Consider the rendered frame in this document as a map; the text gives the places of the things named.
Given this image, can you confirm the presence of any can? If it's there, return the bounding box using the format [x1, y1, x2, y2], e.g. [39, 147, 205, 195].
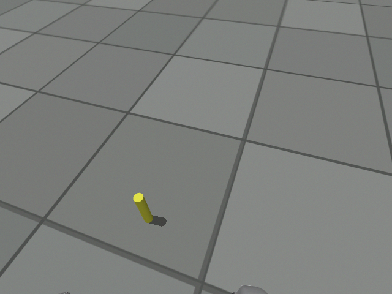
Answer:
[133, 193, 153, 223]

